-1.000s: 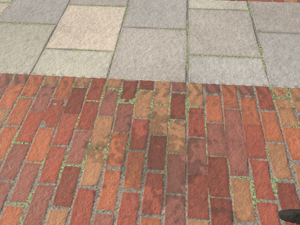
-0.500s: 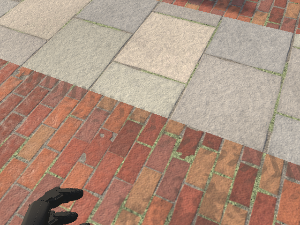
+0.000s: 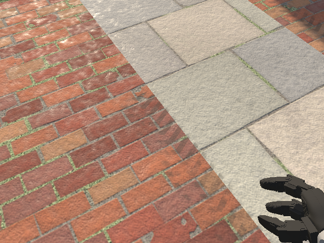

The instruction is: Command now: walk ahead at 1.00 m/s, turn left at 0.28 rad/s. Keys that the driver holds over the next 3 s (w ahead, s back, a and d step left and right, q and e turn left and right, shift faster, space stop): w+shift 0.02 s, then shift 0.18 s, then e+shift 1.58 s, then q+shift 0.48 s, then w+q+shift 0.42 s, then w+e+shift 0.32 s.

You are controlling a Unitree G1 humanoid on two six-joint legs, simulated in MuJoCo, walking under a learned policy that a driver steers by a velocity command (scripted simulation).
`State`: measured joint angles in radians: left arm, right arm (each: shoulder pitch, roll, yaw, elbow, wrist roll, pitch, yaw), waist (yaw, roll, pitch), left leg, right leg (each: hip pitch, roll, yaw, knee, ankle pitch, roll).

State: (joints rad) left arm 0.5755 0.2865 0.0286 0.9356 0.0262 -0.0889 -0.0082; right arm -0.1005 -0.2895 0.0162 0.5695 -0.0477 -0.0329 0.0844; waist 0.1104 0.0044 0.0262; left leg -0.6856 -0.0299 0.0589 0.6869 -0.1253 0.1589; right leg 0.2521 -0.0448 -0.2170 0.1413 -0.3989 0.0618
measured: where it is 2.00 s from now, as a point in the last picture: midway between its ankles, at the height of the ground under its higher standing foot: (174, 233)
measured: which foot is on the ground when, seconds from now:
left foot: up 0.00-0.02, down 0.04-0.42, up 0.44-0.92, down 0.94-1.00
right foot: down 0.00-0.02, up 0.04-0.42, down 0.44-0.96, up 0.98-1.00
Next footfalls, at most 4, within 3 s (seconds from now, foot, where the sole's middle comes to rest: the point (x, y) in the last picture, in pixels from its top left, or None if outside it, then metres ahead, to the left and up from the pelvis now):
0.04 left None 0.22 0.06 -0.75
0.44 right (194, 224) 0.52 -0.04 -0.75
0.94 left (155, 207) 0.57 0.12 -0.75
1.44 right None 0.39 -0.01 -0.75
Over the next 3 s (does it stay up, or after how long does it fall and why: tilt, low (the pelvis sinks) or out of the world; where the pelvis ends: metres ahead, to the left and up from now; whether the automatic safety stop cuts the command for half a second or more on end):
stays up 0.75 -0.17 0.01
